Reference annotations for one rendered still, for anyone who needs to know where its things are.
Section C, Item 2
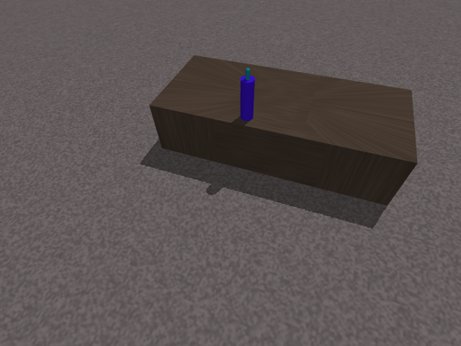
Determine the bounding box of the bottle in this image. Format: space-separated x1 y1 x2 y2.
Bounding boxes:
241 68 255 121

